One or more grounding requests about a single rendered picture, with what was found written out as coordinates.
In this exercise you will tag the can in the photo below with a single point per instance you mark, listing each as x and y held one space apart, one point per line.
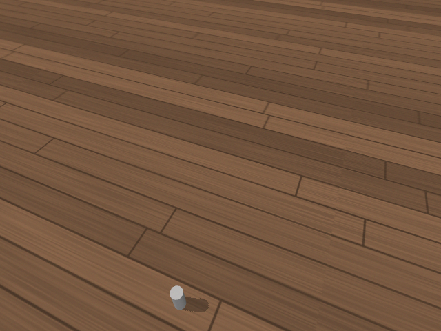
178 297

